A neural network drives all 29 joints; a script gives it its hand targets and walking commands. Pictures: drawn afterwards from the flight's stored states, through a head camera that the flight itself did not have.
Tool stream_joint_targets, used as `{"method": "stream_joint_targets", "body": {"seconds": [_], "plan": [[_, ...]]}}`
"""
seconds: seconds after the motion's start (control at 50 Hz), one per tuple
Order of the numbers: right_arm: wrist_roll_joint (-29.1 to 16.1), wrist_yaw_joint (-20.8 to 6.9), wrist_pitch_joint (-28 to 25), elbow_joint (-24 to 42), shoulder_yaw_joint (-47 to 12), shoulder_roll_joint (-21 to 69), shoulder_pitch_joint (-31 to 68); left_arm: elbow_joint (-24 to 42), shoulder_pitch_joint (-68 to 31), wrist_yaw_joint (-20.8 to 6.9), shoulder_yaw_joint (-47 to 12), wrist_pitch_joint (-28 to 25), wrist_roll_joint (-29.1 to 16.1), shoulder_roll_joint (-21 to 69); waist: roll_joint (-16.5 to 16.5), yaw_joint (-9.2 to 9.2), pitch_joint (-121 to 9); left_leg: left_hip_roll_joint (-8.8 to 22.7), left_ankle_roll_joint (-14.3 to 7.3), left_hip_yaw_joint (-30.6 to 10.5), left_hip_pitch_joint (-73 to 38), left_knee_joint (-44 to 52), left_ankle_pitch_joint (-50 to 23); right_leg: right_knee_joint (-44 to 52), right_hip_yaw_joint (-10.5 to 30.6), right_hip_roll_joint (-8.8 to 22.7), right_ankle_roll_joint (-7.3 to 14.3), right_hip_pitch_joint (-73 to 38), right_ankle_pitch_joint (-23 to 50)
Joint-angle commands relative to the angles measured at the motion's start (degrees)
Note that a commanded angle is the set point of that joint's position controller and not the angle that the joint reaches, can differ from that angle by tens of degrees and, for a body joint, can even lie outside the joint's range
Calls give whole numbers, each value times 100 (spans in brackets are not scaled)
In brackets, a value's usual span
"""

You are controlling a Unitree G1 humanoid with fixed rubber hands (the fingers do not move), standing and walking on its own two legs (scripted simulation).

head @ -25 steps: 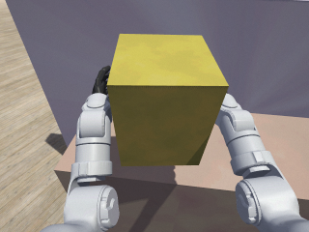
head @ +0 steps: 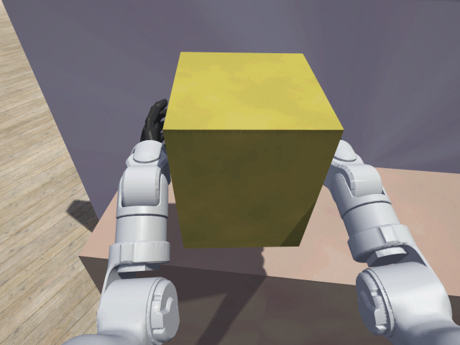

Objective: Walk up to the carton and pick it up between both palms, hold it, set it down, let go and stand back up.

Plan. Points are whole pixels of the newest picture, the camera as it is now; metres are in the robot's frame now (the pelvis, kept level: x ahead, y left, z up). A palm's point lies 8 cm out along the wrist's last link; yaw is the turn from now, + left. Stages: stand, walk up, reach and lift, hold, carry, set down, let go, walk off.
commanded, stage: hold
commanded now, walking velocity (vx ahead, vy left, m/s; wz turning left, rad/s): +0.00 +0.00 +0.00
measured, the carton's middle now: (242, 152) +0.36 +0.00 +0.20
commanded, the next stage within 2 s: none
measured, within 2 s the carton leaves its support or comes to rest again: neither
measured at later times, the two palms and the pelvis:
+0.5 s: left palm (153, 146) +0.37 +0.15 +0.22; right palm (327, 146) +0.37 -0.14 +0.21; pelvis +0.00 +0.00 +0.00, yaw +0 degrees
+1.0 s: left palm (154, 145) +0.37 +0.15 +0.21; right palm (328, 145) +0.37 -0.14 +0.21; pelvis +0.00 +0.00 +0.00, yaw +0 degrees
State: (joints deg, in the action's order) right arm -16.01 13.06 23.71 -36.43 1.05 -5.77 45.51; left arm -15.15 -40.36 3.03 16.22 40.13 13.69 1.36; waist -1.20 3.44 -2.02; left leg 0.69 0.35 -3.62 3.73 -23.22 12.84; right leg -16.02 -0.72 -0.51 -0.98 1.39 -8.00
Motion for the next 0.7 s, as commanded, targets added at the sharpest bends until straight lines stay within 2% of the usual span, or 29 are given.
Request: {"method": "stream_joint_targets", "body": {"seconds": [0.0,0.22,0.48,0.68], "plan": [[-608,-413,-303,2187,-2180,4197,4833,717,-4208,-862,-2897,-361,-825,3690,273,170,-2348,-395,249,232,-451,243,-1977,68,-121,-376,-161,-747,1274],[-665,-390,-265,2385,-2289,4153,4782,936,-4163,-873,-3003,-339,-844,3673,347,144,-2412,-380,291,179,-499,198,-2172,26,-156,-398,-157,-781,1347],[-598,-476,-283,2211,-2167,4088,4877,775,-4208,-829,-2951,-309,-823,3758,344,100,-2298,-321,277,211,-483,273,-1962,101,-147,-427,-85,-591,896],[-591,-480,-301,2144,-2138,4120,4912,711,-4269,-825,-2916,-339,-831,3752,352,118,-2370,-337,271,215,-473,263,-1941,96,-140,-414,-97,-618,943]]}}
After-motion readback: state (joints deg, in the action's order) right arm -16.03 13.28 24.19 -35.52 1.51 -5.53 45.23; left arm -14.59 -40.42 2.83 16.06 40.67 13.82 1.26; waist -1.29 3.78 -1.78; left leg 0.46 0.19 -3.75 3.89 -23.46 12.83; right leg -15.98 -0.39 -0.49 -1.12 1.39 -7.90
